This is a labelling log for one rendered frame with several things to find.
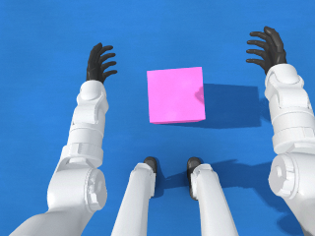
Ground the robot right hand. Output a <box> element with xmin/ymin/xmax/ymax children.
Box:
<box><xmin>245</xmin><ymin>26</ymin><xmax>287</xmax><ymax>76</ymax></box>

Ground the robot left hand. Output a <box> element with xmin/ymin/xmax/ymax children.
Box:
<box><xmin>86</xmin><ymin>42</ymin><xmax>117</xmax><ymax>85</ymax></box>

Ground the right robot forearm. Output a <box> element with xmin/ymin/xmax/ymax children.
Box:
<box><xmin>264</xmin><ymin>63</ymin><xmax>315</xmax><ymax>155</ymax></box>

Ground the left robot upper arm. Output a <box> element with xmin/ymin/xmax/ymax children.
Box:
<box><xmin>9</xmin><ymin>167</ymin><xmax>107</xmax><ymax>236</ymax></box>

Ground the right robot thigh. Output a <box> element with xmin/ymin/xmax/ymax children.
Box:
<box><xmin>190</xmin><ymin>169</ymin><xmax>239</xmax><ymax>236</ymax></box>

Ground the carton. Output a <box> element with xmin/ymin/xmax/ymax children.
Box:
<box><xmin>147</xmin><ymin>67</ymin><xmax>206</xmax><ymax>124</ymax></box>

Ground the left robot forearm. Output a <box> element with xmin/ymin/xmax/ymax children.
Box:
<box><xmin>47</xmin><ymin>80</ymin><xmax>109</xmax><ymax>206</ymax></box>

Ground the right robot shin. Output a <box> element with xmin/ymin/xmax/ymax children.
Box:
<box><xmin>193</xmin><ymin>163</ymin><xmax>219</xmax><ymax>179</ymax></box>

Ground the right robot upper arm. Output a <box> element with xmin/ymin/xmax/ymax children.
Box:
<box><xmin>268</xmin><ymin>151</ymin><xmax>315</xmax><ymax>236</ymax></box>

